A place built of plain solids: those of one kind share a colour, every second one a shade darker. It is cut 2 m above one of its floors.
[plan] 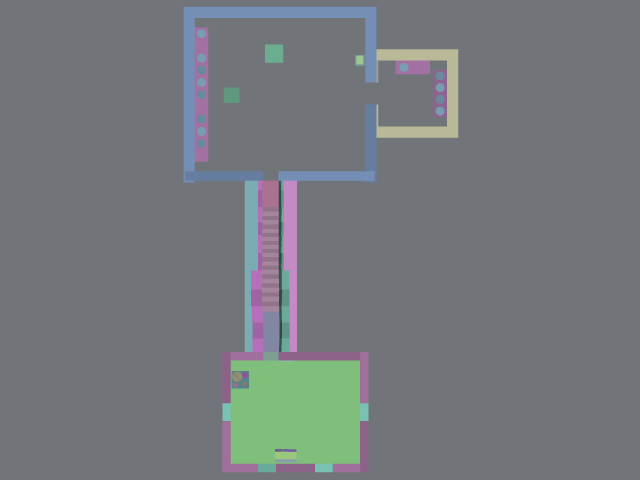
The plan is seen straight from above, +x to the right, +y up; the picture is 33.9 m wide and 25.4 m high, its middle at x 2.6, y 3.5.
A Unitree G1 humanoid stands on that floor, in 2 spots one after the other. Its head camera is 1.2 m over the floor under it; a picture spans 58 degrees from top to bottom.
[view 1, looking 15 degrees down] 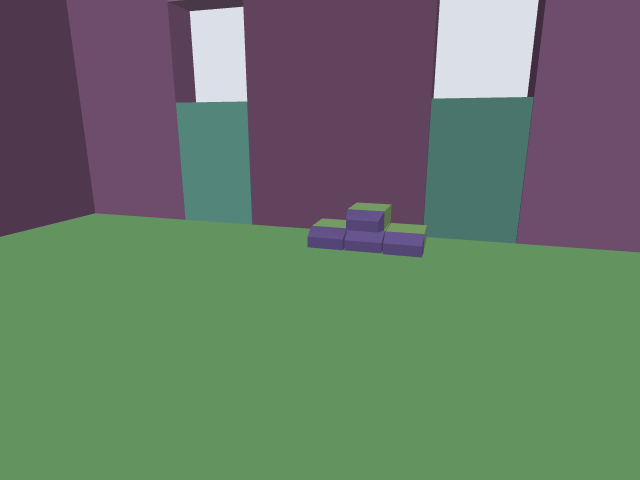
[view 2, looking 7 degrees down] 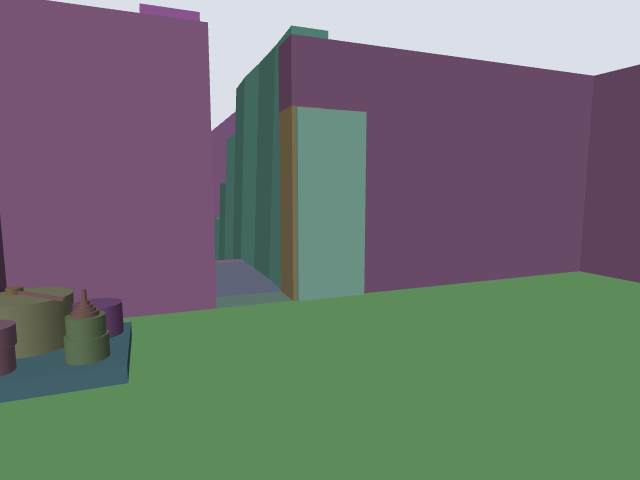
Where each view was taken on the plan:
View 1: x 0.00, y -3.60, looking -73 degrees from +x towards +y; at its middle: sack_mouth_yard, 4.30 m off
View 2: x -1.02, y -7.14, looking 68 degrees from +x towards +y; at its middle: door_leaf_cellar_door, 4.57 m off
